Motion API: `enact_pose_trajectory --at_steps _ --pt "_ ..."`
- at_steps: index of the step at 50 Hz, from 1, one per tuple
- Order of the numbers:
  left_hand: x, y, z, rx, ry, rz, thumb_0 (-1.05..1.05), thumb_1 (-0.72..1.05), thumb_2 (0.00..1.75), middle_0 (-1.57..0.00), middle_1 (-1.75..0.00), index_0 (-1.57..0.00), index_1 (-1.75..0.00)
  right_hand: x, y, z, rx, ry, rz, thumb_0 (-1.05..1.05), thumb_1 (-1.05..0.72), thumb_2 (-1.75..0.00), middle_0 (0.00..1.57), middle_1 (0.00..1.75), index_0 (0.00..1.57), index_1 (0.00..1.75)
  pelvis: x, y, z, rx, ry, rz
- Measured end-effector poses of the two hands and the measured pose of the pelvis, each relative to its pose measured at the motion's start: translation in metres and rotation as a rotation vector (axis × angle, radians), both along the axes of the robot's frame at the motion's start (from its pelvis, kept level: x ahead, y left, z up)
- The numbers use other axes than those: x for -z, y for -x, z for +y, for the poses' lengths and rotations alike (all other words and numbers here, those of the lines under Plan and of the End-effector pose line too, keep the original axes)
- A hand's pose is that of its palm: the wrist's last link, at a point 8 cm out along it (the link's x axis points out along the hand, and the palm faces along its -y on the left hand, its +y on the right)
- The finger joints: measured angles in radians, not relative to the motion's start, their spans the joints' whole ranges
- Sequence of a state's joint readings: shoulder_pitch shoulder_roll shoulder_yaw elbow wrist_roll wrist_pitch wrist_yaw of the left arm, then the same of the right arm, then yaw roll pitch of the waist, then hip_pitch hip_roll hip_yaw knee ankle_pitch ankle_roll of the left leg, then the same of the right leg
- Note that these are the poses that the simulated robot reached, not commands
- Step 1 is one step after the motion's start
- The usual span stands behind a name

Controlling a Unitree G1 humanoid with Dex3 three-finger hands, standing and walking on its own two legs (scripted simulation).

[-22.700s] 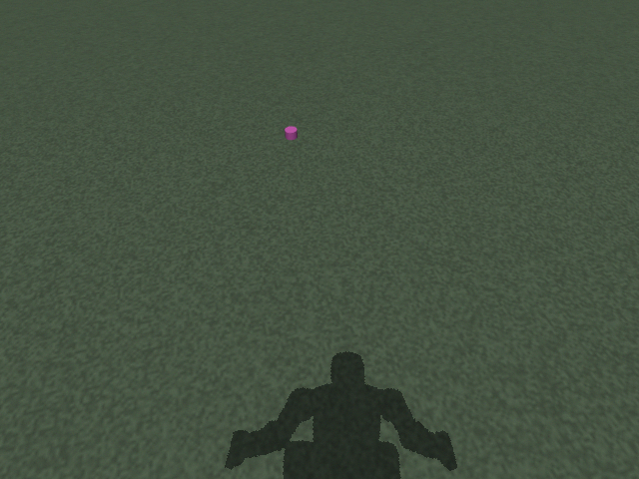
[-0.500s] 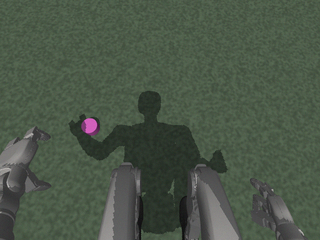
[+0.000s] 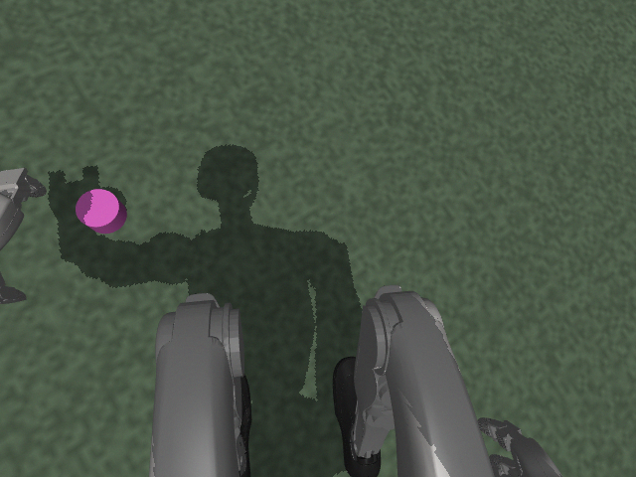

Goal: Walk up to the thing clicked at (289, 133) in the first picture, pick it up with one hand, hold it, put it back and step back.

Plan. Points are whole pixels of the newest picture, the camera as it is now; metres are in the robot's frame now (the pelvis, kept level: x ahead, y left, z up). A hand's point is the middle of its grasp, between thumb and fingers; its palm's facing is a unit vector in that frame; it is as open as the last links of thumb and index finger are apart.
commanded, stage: rise first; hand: left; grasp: from above
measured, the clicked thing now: (102, 211) +0.49 +0.37 -0.34
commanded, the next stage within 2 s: none
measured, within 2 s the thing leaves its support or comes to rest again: neither
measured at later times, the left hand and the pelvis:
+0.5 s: hand (41, 229) +0.42 +0.39 -0.20, palm faces -0.44 -0.12 -0.89, open 13.9 cm; pelvis +0.01 +0.00 -0.04, yaw -2 degrees
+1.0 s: hand (55, 224) +0.43 +0.39 -0.23, palm faces -0.44 -0.13 -0.89, open 14.3 cm; pelvis +0.01 +0.00 -0.05, yaw -4 degrees
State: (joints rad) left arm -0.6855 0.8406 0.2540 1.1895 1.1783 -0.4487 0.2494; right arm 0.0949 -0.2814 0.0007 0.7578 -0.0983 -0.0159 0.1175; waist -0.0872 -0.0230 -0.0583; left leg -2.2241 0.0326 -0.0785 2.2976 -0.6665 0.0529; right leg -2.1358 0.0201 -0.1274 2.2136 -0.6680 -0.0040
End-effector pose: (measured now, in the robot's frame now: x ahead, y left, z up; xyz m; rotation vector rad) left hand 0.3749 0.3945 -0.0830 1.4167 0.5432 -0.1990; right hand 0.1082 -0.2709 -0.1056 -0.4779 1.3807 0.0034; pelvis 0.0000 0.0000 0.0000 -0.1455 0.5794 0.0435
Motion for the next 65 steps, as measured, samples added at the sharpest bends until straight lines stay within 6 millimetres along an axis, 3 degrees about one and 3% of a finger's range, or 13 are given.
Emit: enact_pose_trajectory --at_steps 12,21,40,65 --pt "0.037 -0.022 0.003 0.042 -0.038 0.008 0.0 -0.45 0.95 -0.14 -0.91 -0.13 -0.91 0.015 -0.007 -0.003 -0.044 0.035 0.038 0.0 -0.9 -0.89 0.2 0.3 0.2 0.3 0.024 -0.005 0.0 0.009 0.013 -0.005" --pt "0.059 -0.039 -0.004 0.033 -0.036 -0.004 0.0 -0.45 0.95 -0.15 -0.91 -0.14 -0.91 0.027 0.003 0.0 -0.046 0.029 0.075 0.0 -0.9 -0.9 0.2 0.3 0.2 0.3 0.037 -0.008 -0.001 0.022 0.02 -0.012" --pt "0.082 -0.056 -0.004 0.014 -0.023 0.027 0.0 -0.53 1.0 -0.09 -0.98 -0.08 -0.98 0.027 0.033 -0.004 -0.036 0.06 0.14 0.0 -0.91 -0.9 0.2 0.3 0.2 0.3 0.05 -0.008 0.0 0.041 0.04 -0.032" --pt "0.099 -0.066 -0.005 0.004 -0.027 0.011 0.0 -0.54 1.01 -0.09 -1.0 -0.08 -1.0 0.028 0.02 0.0 -0.08 0.049 0.114 0.0 -0.91 -0.9 0.2 0.3 0.2 0.3 0.055 -0.01 0.001 0.046 0.055 -0.041"
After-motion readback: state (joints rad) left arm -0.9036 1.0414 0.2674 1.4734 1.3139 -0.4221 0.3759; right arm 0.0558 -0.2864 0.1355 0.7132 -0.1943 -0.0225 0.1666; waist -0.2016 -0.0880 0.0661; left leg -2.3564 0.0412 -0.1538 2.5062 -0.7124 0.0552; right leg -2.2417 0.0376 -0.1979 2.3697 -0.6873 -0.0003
